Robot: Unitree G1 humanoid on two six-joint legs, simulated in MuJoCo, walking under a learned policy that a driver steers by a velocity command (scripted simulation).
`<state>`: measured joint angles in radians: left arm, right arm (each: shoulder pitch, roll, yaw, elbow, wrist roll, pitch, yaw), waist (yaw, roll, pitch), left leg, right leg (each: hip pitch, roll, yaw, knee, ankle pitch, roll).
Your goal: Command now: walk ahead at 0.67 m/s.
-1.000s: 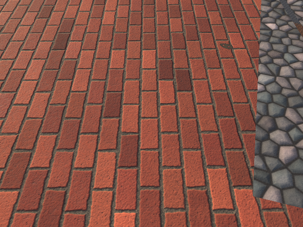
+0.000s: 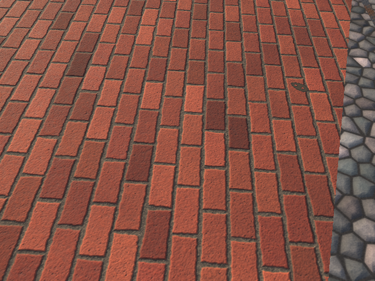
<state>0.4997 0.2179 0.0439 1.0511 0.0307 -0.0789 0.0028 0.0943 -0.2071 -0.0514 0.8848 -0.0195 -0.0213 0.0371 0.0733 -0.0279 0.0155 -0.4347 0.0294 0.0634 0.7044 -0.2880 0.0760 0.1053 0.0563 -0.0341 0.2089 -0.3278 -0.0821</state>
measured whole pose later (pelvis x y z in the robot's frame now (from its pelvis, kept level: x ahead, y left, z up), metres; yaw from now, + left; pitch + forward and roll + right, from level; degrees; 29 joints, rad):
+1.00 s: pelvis +0.82 +0.07 -0.02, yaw +0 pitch +2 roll -1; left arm 0.53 0.21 0.03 1.06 0.00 -0.14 -0.01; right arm -0.07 -0.23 0.02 0.74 -0.03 -0.08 0.06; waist 0.10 0.01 0.05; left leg -0.71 0.08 0.09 0.56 0.14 0.11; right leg 0.29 0.08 -0.04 0.02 -0.33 -0.07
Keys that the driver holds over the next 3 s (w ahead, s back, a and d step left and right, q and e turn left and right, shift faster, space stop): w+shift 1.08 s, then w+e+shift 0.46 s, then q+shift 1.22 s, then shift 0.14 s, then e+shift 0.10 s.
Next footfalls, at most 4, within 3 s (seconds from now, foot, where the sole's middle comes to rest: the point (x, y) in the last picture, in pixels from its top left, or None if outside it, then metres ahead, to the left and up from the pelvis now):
0.10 left None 0.19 0.14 -0.77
0.60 right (202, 242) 0.65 0.00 -0.77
1.06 left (168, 146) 1.10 0.18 -0.77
1.54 right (206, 89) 1.52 0.02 -0.77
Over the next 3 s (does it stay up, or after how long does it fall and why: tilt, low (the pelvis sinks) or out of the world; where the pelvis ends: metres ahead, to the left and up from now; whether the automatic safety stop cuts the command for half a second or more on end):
stays up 1.75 -0.08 0.00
